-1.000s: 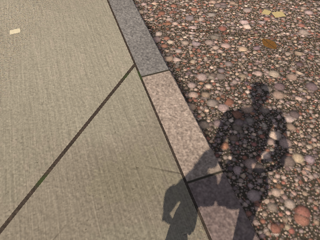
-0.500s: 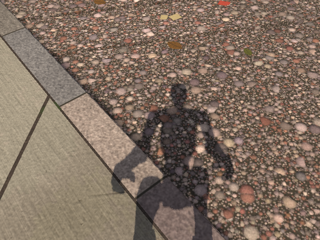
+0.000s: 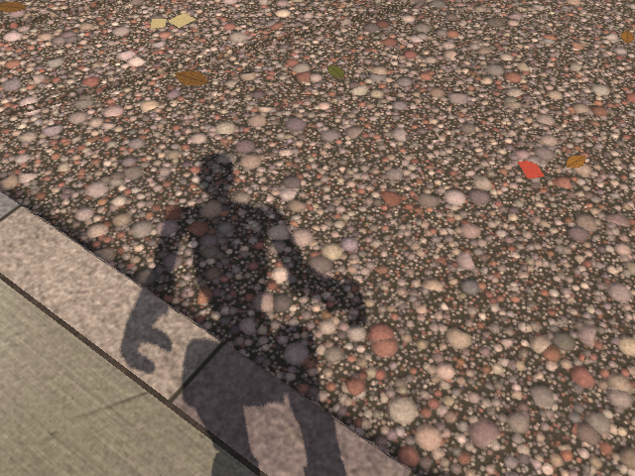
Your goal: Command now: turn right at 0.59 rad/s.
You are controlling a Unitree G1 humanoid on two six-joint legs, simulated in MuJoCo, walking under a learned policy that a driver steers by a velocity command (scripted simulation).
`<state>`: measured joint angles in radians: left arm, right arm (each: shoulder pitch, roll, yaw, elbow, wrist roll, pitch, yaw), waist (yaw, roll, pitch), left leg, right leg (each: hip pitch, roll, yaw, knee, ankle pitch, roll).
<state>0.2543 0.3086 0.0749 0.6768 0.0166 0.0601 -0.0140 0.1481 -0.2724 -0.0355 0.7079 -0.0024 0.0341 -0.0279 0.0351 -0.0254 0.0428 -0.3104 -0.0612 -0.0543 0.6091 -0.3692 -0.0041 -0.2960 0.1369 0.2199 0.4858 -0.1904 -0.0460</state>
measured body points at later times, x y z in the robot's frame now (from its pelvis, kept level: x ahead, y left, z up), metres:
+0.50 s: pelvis -0.03 -0.01 -0.01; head -0.01 -0.03 +0.44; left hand +0.19 +0.21 -0.10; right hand +0.00 -0.31 -0.13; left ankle +0.01 +0.11 -0.73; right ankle -0.07 -0.09 -0.74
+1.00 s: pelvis -0.03 -0.01 +0.00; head +0.00 -0.01 +0.45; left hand +0.20 +0.17 -0.12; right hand -0.04 -0.31 -0.10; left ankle +0.03 +0.08 -0.74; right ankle -0.07 -0.09 -0.74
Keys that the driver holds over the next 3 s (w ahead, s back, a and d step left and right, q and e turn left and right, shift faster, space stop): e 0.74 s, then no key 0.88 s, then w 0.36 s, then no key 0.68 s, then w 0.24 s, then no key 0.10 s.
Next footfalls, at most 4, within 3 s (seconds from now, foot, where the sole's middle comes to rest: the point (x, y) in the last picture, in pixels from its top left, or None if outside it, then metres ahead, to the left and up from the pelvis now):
0.02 left None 0.05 0.10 -0.78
0.48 right None -0.03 -0.10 -0.78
1.00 left None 0.06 0.06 -0.78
1.26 right None -0.08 -0.11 -0.78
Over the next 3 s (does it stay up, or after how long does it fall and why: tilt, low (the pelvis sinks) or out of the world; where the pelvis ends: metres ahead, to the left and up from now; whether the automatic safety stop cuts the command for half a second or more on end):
stays up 0.23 -0.14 0.00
